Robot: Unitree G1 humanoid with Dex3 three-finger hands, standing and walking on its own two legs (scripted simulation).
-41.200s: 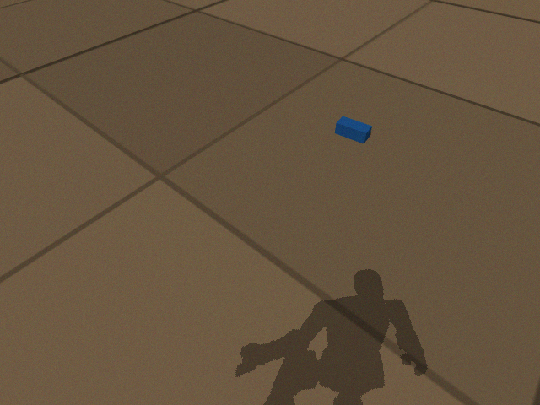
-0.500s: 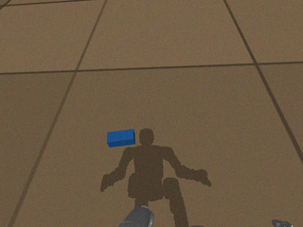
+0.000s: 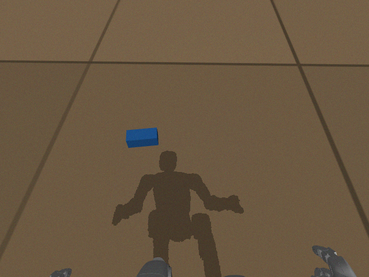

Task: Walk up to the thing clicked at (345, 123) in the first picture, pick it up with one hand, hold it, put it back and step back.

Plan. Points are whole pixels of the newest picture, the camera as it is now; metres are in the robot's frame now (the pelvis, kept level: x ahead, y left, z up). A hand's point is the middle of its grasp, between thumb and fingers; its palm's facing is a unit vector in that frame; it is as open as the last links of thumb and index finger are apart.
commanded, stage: step back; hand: left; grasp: from above
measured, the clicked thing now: (142, 137) +0.97 +0.33 -0.71
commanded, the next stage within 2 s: stand in 1.18 s
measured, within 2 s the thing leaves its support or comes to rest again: neither
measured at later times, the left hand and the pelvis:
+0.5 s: hand out of the picture -0.04 +0.29 -0.13, palm faces +0.07 -0.92 -0.40, open 7.3 cm; pelvis -0.08 +0.00 +0.01, yaw +4 degrees
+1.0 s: hand out of the picture +0.02 +0.27 -0.15, palm faces +0.09 -0.93 -0.35, open 7.3 cm; pelvis -0.03 +0.00 +0.01, yaw +4 degrees
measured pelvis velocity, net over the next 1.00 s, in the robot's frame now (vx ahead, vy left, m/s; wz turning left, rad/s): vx -0.03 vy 0.00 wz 0.07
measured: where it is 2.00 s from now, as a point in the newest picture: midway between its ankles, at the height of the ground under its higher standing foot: outside the picture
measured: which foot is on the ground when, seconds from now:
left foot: down 0.00-0.06, up 0.08-0.32, down 0.34-0.64, up 0.66-0.86, down 0.88-1.00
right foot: up 0.00-0.00, down 0.02-1.00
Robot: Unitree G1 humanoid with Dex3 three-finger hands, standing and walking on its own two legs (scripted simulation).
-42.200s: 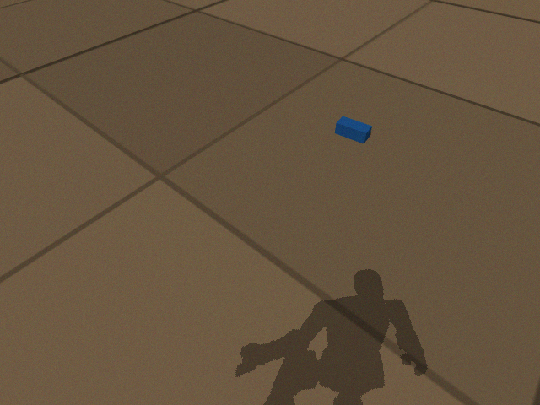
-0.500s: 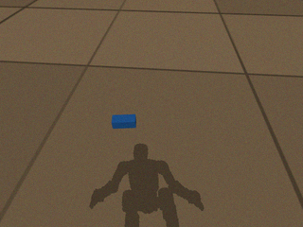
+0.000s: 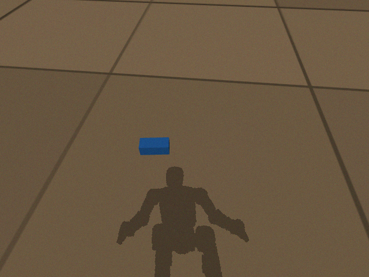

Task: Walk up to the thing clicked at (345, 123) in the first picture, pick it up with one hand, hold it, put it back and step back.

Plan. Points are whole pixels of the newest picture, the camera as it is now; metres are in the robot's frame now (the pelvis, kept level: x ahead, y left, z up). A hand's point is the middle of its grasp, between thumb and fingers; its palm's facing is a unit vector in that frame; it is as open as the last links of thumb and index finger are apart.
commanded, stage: step back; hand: left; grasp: from above
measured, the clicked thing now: (154, 146) +1.01 +0.26 -0.72
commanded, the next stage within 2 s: stand in 0.18 s
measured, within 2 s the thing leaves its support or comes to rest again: neither
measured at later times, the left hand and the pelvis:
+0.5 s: hand out of the picture +0.11 +0.26 -0.13, palm faces -0.03 -0.94 -0.34, open 7.3 cm; pelvis +0.01 +0.01 +0.02, yaw -1 degrees
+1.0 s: hand out of the picture +0.08 +0.25 -0.14, palm faces -0.05 -0.94 -0.34, open 7.3 cm; pelvis +0.00 +0.00 +0.02, yaw -1 degrees
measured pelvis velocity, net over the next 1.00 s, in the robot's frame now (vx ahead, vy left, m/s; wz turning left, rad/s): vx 0.00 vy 0.00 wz -0.02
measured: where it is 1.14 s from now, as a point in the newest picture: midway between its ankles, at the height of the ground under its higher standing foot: outside the picture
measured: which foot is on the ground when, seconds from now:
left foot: down 0.00-1.00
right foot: down 0.00-1.00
